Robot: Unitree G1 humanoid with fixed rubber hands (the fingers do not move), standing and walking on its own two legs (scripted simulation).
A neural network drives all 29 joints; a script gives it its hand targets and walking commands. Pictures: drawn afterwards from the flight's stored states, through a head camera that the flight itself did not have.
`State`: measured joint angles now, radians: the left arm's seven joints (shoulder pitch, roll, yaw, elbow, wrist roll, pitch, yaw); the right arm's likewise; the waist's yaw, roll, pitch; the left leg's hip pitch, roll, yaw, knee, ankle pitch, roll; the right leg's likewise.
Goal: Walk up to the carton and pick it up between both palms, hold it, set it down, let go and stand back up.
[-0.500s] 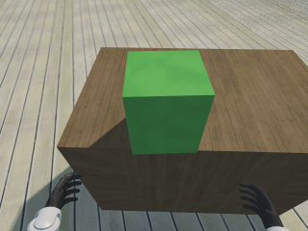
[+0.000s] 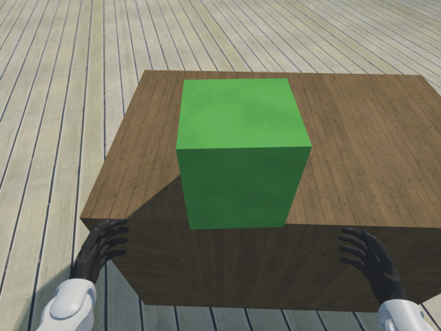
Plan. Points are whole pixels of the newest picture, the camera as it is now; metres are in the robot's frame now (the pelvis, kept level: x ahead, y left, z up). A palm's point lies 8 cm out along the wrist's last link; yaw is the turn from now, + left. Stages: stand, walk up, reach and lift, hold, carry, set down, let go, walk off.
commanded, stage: reach and lift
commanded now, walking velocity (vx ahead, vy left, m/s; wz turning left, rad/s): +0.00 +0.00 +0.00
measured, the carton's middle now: (236, 157) +0.45 -0.01 +0.06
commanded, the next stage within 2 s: none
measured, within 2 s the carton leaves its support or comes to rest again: neither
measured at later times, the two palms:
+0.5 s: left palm (96, 237) +0.25 +0.22 +0.08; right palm (374, 246) +0.24 -0.21 +0.09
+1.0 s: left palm (106, 182) +0.31 +0.20 +0.15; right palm (357, 188) +0.33 -0.20 +0.12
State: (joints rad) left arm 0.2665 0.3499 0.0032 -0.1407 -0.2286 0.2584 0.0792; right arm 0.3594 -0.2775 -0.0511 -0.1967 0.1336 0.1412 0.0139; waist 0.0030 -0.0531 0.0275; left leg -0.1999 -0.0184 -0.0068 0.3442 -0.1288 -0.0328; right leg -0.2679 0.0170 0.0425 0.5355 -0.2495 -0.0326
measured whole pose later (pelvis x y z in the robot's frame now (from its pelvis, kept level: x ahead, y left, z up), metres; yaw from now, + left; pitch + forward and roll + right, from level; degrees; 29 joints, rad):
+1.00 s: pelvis +0.00 +0.00 +0.00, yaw +0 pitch -1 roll +3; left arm -0.27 0.35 0.02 -0.19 -0.25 0.73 0.13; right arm -0.29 -0.28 -0.05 0.08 0.31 0.42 -0.09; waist 0.00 -0.05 0.01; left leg -0.20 -0.02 -0.01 0.34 -0.12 -0.03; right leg -0.27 0.02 0.04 0.53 -0.24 -0.03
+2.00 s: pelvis +0.00 +0.01 +0.00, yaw +0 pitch +0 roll +3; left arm -1.12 0.35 0.03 0.86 -0.29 0.56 0.19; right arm -1.17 -0.31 -0.05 1.04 0.31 0.41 -0.08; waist 0.00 -0.05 -0.04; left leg -0.23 -0.02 -0.01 0.37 -0.14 -0.03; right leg -0.29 0.02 0.04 0.53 -0.24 -0.03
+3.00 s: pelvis +0.02 +0.01 -0.01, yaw +0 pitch +12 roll +1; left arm -1.04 0.33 -0.03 1.33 -0.31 -0.07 0.09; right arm -1.06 -0.31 -0.02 1.28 0.31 -0.01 -0.01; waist 0.00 -0.05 -0.14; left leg -0.48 0.00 -0.01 0.46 -0.18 -0.03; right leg -0.50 0.04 0.04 0.53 -0.23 -0.03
